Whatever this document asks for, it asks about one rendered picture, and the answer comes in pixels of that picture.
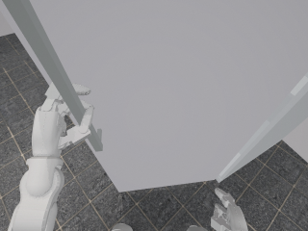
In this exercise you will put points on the left robot hand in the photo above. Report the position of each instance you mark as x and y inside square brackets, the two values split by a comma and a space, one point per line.
[49, 123]

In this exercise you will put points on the handle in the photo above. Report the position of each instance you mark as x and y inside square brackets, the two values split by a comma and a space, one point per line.
[28, 22]

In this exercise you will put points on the left robot forearm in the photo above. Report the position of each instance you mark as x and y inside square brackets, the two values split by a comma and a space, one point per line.
[39, 190]

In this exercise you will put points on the fridge door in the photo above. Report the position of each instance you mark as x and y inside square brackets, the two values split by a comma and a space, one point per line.
[178, 86]

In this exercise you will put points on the right robot hand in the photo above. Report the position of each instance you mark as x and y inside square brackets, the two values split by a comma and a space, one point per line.
[231, 219]

